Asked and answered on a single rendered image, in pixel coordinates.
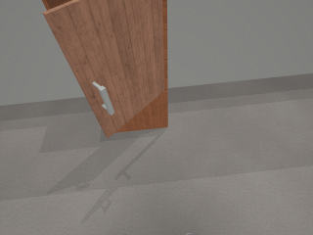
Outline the handle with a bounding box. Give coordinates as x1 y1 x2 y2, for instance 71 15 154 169
92 81 114 115

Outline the cupboard door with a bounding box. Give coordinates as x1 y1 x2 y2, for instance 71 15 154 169
42 0 165 138

